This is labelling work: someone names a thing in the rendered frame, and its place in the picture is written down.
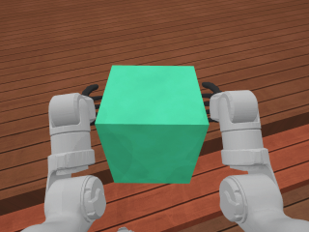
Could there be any carton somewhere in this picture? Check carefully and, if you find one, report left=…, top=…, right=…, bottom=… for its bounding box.
left=95, top=65, right=210, bottom=184

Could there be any robot left forearm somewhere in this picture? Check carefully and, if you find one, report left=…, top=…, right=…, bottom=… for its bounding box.
left=43, top=93, right=97, bottom=217

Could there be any robot left shin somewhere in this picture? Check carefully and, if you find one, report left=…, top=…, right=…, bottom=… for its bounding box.
left=118, top=227, right=128, bottom=231

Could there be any right robot hand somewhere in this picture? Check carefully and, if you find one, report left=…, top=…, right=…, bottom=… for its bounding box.
left=201, top=82, right=222, bottom=123

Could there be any left robot hand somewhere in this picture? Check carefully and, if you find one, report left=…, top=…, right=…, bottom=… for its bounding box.
left=81, top=84, right=103, bottom=126

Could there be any robot right forearm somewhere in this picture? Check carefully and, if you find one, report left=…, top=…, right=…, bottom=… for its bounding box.
left=210, top=90, right=284, bottom=209

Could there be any left robot upper arm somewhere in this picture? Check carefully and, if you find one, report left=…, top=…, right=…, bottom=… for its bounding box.
left=20, top=175, right=106, bottom=232

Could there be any right robot upper arm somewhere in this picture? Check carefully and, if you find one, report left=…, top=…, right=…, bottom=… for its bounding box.
left=219, top=173, right=309, bottom=232

